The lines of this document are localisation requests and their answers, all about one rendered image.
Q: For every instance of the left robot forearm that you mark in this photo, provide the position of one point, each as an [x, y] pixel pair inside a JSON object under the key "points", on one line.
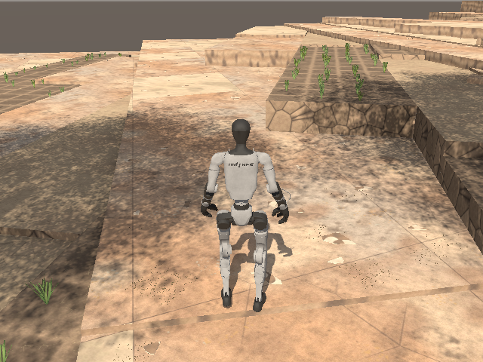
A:
{"points": [[207, 197]]}

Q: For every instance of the right robot forearm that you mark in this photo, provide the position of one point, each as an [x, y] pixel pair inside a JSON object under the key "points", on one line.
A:
{"points": [[279, 198]]}

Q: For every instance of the robot left upper arm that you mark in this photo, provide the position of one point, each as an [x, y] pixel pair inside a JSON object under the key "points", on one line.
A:
{"points": [[214, 169]]}

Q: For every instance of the right robot thigh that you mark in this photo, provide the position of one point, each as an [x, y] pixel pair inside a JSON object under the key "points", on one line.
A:
{"points": [[260, 223]]}

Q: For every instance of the left robot shin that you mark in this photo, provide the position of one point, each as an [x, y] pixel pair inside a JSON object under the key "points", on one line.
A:
{"points": [[225, 271]]}

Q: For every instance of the robot right hand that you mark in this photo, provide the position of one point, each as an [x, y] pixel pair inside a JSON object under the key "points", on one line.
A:
{"points": [[284, 213]]}

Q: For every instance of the robot left hand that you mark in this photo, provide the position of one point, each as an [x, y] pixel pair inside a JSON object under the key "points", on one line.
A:
{"points": [[211, 207]]}

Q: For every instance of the robot right upper arm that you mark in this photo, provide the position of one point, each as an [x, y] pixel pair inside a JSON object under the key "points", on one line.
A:
{"points": [[269, 171]]}

